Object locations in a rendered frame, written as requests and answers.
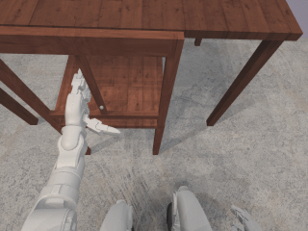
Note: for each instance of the robot thigh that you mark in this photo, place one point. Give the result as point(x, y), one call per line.
point(191, 215)
point(118, 218)

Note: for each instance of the robot left thigh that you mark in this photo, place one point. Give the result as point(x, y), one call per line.
point(118, 218)

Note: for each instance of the chair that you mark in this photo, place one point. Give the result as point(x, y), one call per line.
point(123, 70)

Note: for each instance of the robot left forearm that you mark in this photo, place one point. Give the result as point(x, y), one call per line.
point(61, 191)

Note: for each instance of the robot right hand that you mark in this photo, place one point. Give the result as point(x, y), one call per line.
point(245, 219)

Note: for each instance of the table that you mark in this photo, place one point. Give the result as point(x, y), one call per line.
point(270, 21)

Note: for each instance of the robot right thigh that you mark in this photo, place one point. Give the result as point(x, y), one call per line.
point(191, 215)

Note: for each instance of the robot left hand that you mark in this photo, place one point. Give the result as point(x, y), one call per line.
point(77, 104)

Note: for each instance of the left robot upper arm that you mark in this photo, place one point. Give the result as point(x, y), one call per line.
point(57, 219)

